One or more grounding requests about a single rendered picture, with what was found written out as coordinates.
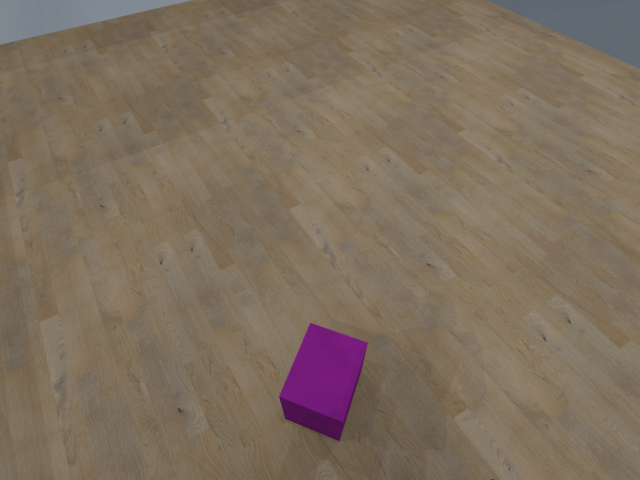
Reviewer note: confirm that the carton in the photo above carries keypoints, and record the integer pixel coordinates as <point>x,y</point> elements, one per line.
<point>320,386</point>

